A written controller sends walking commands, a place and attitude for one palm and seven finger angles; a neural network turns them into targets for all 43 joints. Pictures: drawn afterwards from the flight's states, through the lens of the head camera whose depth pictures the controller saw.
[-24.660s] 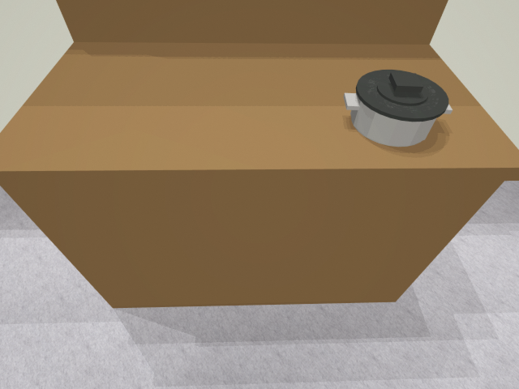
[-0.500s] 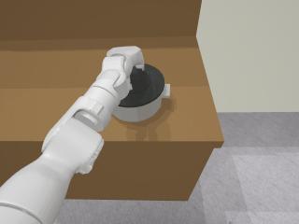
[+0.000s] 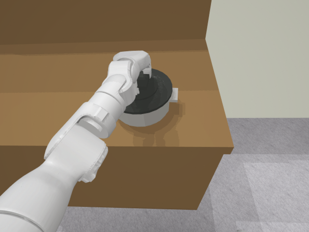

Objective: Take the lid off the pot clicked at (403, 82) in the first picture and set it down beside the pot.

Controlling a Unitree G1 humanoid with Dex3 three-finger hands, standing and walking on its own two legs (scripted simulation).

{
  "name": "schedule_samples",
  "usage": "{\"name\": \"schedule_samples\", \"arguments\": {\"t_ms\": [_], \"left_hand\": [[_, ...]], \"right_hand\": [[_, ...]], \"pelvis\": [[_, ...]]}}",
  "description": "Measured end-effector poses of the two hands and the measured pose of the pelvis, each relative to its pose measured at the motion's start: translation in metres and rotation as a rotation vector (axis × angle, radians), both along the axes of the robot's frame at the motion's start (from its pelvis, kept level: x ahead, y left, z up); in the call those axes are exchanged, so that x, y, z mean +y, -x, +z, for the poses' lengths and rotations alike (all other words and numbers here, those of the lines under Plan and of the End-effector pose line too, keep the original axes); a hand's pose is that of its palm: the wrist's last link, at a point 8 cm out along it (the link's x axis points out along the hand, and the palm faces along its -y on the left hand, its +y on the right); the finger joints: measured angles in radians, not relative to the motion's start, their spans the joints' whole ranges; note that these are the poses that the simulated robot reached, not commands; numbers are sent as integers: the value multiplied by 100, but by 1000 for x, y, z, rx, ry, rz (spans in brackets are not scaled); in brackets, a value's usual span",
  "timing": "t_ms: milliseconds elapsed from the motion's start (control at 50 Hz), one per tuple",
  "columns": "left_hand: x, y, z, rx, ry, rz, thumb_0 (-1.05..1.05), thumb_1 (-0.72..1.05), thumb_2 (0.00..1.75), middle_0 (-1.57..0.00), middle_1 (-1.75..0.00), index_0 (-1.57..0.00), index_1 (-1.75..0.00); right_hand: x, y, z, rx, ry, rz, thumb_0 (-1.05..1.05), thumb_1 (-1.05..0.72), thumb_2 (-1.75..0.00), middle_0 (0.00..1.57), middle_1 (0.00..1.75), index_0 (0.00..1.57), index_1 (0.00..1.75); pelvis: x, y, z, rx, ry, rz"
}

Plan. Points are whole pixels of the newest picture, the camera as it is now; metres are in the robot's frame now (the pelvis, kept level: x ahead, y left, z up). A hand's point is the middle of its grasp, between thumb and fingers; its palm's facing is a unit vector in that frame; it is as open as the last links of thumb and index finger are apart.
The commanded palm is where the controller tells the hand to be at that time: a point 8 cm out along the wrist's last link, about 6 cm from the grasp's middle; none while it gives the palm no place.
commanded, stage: close the fingers and squeeze the knob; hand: left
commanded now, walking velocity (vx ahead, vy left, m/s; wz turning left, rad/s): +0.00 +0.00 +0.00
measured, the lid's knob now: (138, 81) +0.49 +0.02 +0.13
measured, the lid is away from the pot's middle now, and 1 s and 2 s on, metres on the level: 0.01 0.01 0.02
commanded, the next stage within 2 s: lift the lid straight up in 0.76 s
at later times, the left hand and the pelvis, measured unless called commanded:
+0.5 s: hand (134, 82) +0.46 +0.03 +0.15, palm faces -0.35 -0.01 -0.94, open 9.1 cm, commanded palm +0.46 +0.04 +0.20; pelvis +0.00 +0.00 +0.00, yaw +0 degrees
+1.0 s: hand (134, 82) +0.46 +0.03 +0.15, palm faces -0.36 -0.01 -0.93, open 9.1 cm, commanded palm +0.46 +0.03 +0.22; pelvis -0.01 +0.00 +0.00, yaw +0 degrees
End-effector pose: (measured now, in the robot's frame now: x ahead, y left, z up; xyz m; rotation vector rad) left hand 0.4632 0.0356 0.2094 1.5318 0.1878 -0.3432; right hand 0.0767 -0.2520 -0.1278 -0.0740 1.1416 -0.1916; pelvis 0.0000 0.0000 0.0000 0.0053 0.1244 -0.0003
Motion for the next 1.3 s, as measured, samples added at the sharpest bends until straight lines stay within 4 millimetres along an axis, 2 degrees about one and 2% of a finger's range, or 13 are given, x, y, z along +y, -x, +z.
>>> {"name": "schedule_samples", "arguments": {"t_ms": [120,500,1060,1300], "left_hand": [[-1,2,0,-3,-2,3,0,4,104,-55,-82,-55,-81],[0,2,0,15,6,9,0,8,101,-52,-84,-52,-81],[0,1,1,29,1,7,0,9,98,-51,-85,-52,-81],[-4,-2,10,21,18,-14,2,9,97,-53,-85,-55,-79]], "right_hand": [[0,-2,-1,-3,-7,4,0,-90,-90,20,30,20,30],[-3,-11,2,-19,4,19,0,-90,-90,20,30,20,30],[-3,17,-1,5,18,-13,0,-90,-90,20,30,20,30],[3,10,-2,-32,8,9,0,-90,-90,20,30,20,30]], "pelvis": [[-1,0,0,-6,-1,2],[-4,0,0,-10,-1,4],[-1,5,1,-11,-1,1],[0,3,1,-15,-3,2]]}}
